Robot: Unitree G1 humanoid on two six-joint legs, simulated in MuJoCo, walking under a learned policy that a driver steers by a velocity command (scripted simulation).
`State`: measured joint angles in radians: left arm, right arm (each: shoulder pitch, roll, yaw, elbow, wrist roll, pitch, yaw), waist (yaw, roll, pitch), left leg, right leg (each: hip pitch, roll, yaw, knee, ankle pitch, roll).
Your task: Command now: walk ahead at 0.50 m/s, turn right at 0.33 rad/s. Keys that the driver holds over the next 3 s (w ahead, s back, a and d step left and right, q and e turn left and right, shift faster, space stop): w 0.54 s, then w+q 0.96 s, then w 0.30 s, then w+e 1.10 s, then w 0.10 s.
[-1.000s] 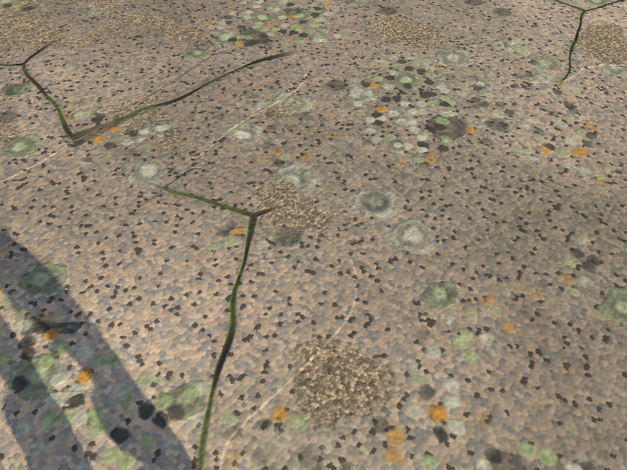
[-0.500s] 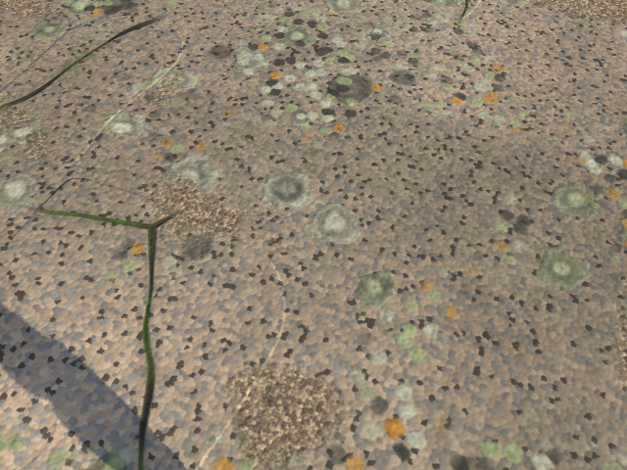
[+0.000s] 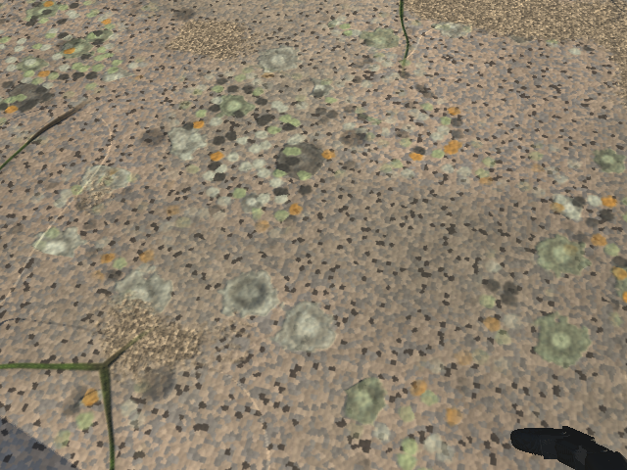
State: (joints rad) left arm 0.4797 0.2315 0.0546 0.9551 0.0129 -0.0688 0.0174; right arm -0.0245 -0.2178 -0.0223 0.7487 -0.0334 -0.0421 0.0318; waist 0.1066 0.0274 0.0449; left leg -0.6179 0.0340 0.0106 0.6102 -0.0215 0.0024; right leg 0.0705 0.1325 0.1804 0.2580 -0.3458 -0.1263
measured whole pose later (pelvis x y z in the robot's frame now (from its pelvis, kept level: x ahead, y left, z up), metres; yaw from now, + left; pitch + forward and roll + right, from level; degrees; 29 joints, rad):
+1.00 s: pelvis +0.53 -0.02 +0.01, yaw +9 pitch +0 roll -1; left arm 0.42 0.20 0.04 0.96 0.02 -0.11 0.01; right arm 0.16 -0.24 -0.06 0.85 -0.03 0.00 0.05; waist 0.03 0.04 0.03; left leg -0.67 0.09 0.03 0.84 -0.01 0.05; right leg 0.02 0.04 -0.25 0.22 -0.26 -0.06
